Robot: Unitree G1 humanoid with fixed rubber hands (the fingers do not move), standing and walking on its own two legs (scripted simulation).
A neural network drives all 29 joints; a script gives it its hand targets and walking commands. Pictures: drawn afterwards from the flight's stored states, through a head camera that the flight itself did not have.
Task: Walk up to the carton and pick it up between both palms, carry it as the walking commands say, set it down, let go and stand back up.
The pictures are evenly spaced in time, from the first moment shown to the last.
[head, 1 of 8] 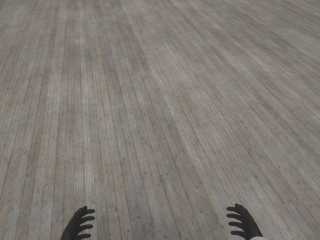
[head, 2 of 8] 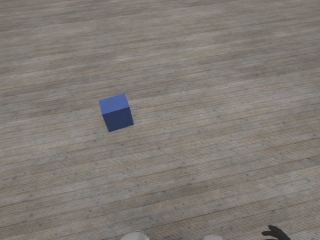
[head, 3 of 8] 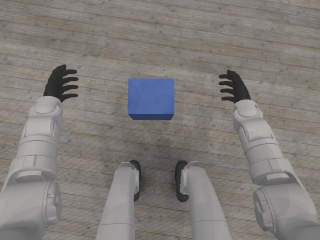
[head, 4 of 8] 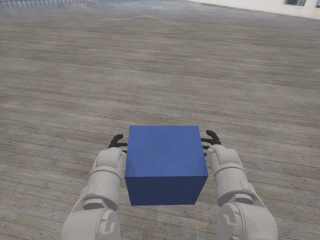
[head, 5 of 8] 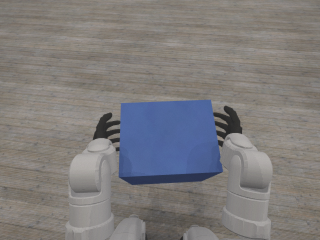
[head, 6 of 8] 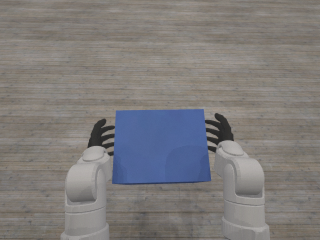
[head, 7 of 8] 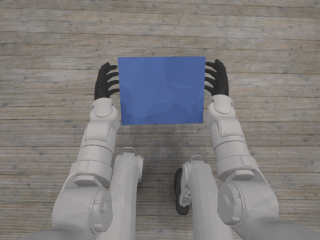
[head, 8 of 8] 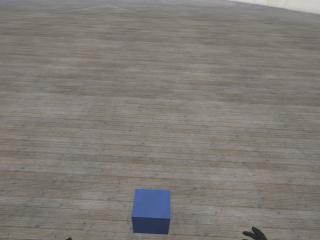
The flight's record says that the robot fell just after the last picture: no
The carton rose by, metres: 0.71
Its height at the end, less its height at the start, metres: +0.00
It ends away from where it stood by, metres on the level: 1.02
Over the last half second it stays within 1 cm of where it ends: yes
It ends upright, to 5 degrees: yes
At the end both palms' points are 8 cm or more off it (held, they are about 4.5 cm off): yes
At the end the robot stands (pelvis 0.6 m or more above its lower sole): yes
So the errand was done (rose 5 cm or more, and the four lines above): yes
